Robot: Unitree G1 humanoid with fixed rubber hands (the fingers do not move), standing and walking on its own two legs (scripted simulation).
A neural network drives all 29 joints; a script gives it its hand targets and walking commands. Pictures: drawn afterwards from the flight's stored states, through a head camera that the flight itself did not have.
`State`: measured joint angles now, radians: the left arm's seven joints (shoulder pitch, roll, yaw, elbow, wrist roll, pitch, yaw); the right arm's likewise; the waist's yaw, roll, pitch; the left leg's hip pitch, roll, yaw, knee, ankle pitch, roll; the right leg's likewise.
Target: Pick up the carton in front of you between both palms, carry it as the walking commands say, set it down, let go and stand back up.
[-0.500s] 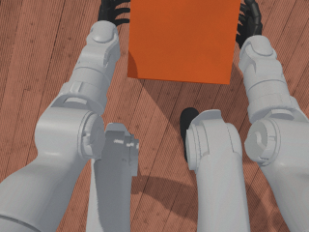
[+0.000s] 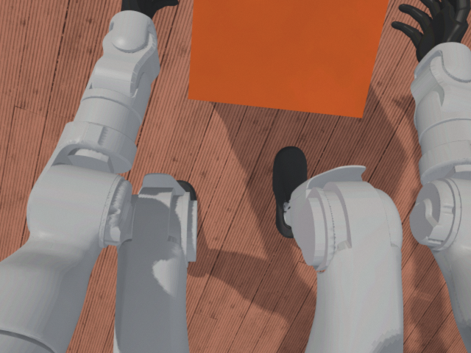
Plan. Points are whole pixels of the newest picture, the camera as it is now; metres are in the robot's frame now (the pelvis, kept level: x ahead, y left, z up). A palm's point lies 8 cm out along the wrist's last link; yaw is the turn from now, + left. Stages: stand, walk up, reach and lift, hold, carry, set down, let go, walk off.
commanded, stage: set down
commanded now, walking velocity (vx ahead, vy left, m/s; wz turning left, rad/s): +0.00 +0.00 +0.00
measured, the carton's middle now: (273, 36) +0.49 -0.10 -0.25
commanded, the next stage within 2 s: let go in 1.02 s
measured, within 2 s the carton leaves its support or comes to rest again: neither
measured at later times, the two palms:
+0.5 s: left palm out of the picture +0.54 +0.07 -0.02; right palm out of the picture +0.46 -0.31 -0.02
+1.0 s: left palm out of the picture +0.54 +0.07 +0.13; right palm out of the picture +0.46 -0.32 +0.13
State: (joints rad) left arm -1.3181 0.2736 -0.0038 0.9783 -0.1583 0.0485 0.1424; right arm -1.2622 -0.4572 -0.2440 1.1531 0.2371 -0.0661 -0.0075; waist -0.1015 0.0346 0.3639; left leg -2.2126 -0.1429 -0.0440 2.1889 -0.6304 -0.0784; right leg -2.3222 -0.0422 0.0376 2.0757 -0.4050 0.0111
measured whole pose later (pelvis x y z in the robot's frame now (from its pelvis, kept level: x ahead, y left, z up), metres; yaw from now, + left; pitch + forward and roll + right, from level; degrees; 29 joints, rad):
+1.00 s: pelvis +0.05 -0.01 +0.23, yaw -3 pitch +44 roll +3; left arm -0.88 0.12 0.20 0.71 0.03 0.14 0.10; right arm -0.84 -0.28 -0.36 0.75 0.02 0.10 0.08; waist -0.08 0.04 -0.11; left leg -1.61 -0.07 -0.05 1.35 -0.50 -0.04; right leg -1.73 0.02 0.06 1.29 -0.33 0.01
